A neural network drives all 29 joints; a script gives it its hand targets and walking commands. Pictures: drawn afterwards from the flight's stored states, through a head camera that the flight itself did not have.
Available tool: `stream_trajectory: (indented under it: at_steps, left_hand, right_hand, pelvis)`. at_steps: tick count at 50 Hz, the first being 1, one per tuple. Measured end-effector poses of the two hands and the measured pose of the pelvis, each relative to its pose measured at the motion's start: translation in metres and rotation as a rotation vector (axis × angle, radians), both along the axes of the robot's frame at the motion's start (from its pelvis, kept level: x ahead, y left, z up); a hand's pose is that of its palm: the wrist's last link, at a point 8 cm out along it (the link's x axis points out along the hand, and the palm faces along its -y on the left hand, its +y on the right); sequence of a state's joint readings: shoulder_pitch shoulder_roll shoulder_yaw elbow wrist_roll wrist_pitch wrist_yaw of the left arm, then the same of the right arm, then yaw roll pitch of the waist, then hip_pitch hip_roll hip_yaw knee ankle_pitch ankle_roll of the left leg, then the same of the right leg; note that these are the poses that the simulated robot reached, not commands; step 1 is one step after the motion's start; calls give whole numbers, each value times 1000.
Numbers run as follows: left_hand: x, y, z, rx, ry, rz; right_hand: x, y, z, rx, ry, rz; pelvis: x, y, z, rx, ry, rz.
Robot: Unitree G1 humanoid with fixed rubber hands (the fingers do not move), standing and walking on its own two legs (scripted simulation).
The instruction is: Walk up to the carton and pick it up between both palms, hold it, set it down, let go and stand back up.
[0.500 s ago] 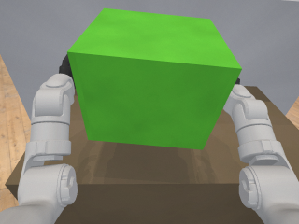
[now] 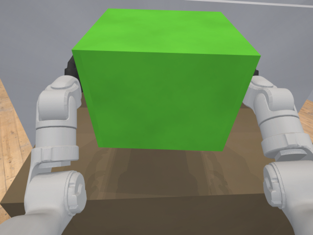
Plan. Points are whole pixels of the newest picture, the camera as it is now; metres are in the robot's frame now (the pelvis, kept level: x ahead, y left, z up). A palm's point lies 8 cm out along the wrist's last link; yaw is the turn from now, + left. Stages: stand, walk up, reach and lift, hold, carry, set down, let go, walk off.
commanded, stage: reach and lift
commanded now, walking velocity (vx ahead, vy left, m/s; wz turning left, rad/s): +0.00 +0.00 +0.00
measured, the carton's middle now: (162, 76) +0.44 -0.01 +0.26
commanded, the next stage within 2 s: hold in 0.84 s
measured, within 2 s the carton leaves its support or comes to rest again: neither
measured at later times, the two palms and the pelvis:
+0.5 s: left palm (70, 71) +0.36 +0.20 +0.30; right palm (248, 78) +0.38 -0.21 +0.29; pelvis +0.00 -0.01 +0.00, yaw +1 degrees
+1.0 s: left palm (68, 69) +0.35 +0.19 +0.31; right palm (255, 71) +0.36 -0.21 +0.31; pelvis +0.00 -0.01 +0.00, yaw +1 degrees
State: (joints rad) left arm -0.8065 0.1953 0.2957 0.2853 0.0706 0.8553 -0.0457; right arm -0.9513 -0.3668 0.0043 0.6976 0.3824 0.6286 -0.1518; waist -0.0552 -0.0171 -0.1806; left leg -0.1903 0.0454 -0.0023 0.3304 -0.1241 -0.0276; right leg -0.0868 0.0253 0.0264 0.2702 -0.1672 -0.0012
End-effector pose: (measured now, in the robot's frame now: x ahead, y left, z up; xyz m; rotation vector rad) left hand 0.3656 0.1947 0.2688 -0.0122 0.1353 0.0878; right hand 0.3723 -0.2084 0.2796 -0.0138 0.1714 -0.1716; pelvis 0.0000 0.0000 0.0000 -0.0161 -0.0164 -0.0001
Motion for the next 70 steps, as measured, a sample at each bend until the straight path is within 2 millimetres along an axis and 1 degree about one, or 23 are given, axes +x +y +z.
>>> stream_trajectory:
  at_steps: [5, 8, 17, 21, 26, 31, 40, 47, 58, 63, 70]
  left_hand:
    - [-5, 1, 0, 11, 11, 18]
    - [-7, 1, 6, 20, 5, 27]
    - [-1, 0, 21, 19, 0, 31]
    - [-2, 0, 26, 11, -20, 30]
    - [-5, 2, 28, 8, -21, 25]
    - [-5, 4, 29, 3, -10, 24]
    - [-10, 4, 36, 10, -30, 29]
    - [-14, 0, 36, 6, -18, 21]
    - [-23, -4, 50, 6, -27, 27]
    - [-21, -3, 54, 3, -7, 28]
    - [-19, 1, 64, 9, -38, 26]
  right_hand:
    - [3, 2, 0, 14, 15, 14]
    - [5, 2, 1, 20, 12, 24]
    - [10, 0, 6, 19, 15, 29]
    - [7, 0, 10, 21, -1, 28]
    - [3, 2, 13, 18, 3, 25]
    - [2, 4, 17, 9, 17, 25]
    - [0, 4, 32, 1, 2, 30]
    - [-7, 0, 34, -1, 17, 21]
    - [-15, -4, 39, 20, 16, 26]
    - [-13, -3, 41, 23, 36, 24]
    - [-12, 2, 51, 0, 9, 28]
  pelvis:
    - [-1, -4, 0, 0, 4, 5]
    - [-1, -6, -1, 0, 15, 10]
    - [-2, -13, -1, 1, 26, 20]
    - [1, -14, -1, 0, 26, 17]
    - [3, -14, -1, 1, 15, 21]
    - [2, -13, -1, 2, 17, 18]
    - [0, -13, -1, -3, 23, 22]
    - [-3, -12, -1, -3, 19, 11]
    - [-11, -11, -2, -2, 24, 6]
    - [-14, -11, -2, -2, 31, 6]
    - [-12, -12, -1, -6, 46, 14]
